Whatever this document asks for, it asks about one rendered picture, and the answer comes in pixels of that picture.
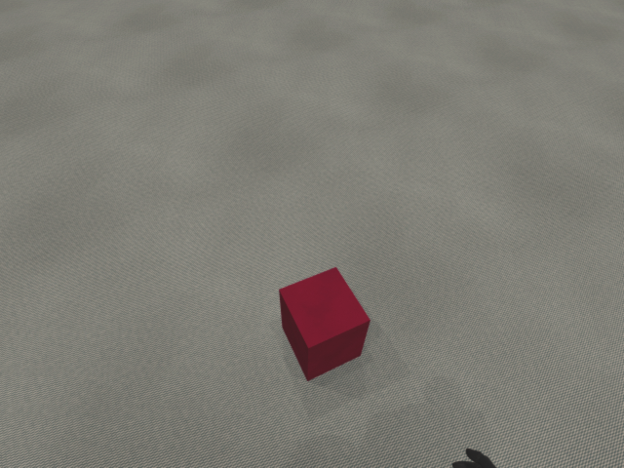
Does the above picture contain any carton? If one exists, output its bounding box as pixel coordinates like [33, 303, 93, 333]
[279, 267, 371, 381]

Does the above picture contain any right robot hand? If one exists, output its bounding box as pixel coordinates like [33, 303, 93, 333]
[452, 448, 496, 468]

